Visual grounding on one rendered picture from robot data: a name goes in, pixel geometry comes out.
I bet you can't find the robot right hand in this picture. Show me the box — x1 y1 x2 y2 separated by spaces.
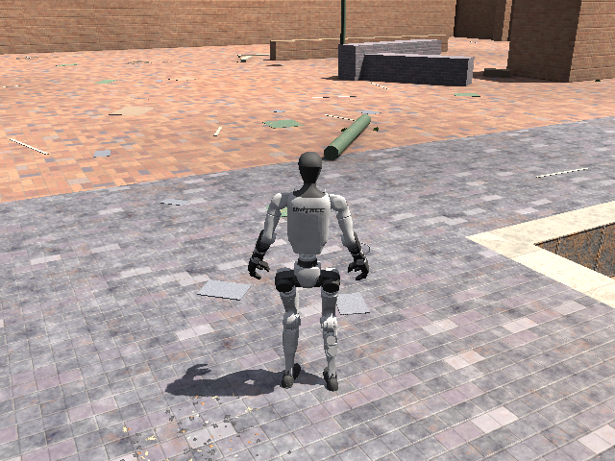
348 258 369 280

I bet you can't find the left robot upper arm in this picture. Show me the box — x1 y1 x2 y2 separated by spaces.
260 193 289 245

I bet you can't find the robot right shin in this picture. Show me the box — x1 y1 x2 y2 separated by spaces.
323 315 338 378

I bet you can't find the robot left forearm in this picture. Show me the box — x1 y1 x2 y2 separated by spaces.
251 230 270 264

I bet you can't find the robot left hand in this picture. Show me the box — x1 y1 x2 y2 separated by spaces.
248 258 270 279

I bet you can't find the right robot upper arm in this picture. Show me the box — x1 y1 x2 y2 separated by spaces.
330 194 357 247

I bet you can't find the humanoid robot head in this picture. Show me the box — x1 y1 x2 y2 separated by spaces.
293 152 326 198

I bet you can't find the robot right forearm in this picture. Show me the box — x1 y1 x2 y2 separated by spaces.
347 232 366 265

